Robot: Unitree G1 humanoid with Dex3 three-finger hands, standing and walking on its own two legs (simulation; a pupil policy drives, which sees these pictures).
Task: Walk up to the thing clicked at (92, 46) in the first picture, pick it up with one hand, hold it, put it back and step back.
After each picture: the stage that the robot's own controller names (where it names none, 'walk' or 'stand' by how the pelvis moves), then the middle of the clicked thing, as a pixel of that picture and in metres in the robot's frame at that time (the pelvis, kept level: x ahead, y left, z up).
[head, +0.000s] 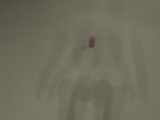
stand; (91, 42) +1.40 -0.11 -0.72
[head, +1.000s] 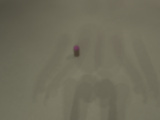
walk; (76, 51) +1.28 +0.18 -0.69
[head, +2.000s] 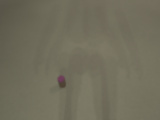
walk; (61, 82) +0.80 +0.26 -0.71
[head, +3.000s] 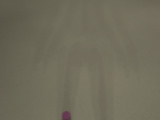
walk; (66, 118) +0.50 +0.16 -0.72
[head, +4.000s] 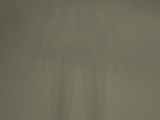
stand; out of the picture +0.39 +0.15 -0.71
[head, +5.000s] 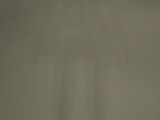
stand; out of the picture +0.38 +0.14 -0.72
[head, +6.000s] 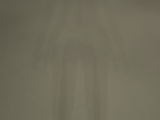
stand; out of the picture +0.38 +0.16 -0.72
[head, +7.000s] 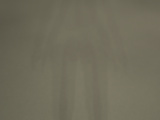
stand; out of the picture +0.37 +0.15 -0.73
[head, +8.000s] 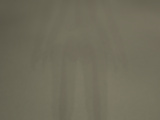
stand; out of the picture +0.37 +0.15 -0.73
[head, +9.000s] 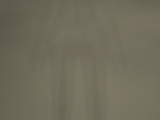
stand; out of the picture +0.36 +0.15 -0.73
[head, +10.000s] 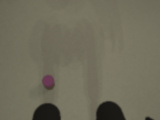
go down; (48, 82) +0.42 +0.15 -0.48
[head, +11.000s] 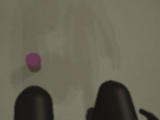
go down; (34, 63) +0.46 +0.17 -0.33
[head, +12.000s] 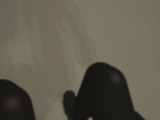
close in; out of the picture +0.46 +0.21 -0.25
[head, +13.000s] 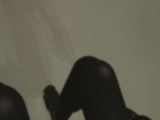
close; out of the picture +0.45 +0.23 -0.24
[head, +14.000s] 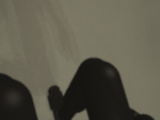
lift; out of the picture +0.42 +0.21 -0.23
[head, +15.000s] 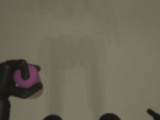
lift; (30, 83) +0.33 +0.17 -0.01
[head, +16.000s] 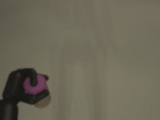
hold; (38, 91) +0.32 +0.16 +0.01
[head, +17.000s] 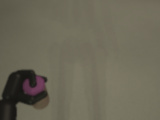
hold; (37, 93) +0.32 +0.17 +0.00
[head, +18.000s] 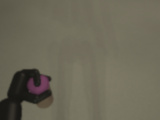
crouch; (41, 92) +0.32 +0.15 -0.01
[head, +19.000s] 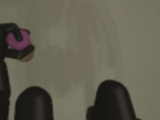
crouch; (21, 47) +0.46 +0.17 -0.10
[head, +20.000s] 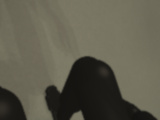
lower; out of the picture +0.45 +0.26 -0.24
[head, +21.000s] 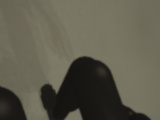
lower; out of the picture +0.45 +0.25 -0.25
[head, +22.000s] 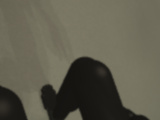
lower; out of the picture +0.45 +0.25 -0.25
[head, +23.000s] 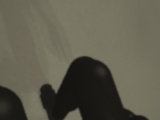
lower; out of the picture +0.46 +0.25 -0.25
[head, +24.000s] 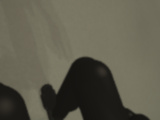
loosen; out of the picture +0.45 +0.23 -0.25
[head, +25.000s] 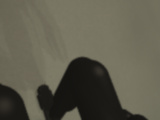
withdraw; out of the picture +0.45 +0.23 -0.26
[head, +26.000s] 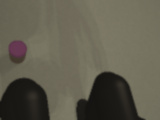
stand; (17, 52) +0.45 +0.19 -0.28
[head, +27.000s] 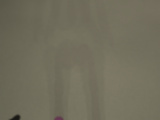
stand; out of the picture +0.39 +0.13 -0.64
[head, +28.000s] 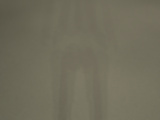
stand; out of the picture +0.40 +0.14 -0.66
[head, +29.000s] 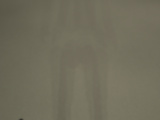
stand; out of the picture +0.38 +0.13 -0.67
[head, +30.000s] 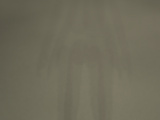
stand; out of the picture +0.41 +0.13 -0.72
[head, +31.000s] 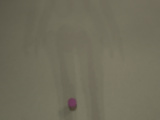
walk; (72, 104) +0.48 +0.09 -0.70
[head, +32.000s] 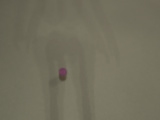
walk; (62, 74) +0.72 +0.12 -0.69
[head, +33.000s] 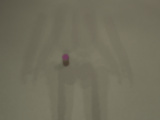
stand; (65, 60) +1.03 +0.18 -0.70
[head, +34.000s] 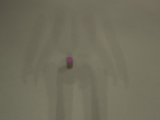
stand; (69, 63) +1.04 +0.12 -0.72
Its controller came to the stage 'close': yes
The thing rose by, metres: 0.71
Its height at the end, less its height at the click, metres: +0.00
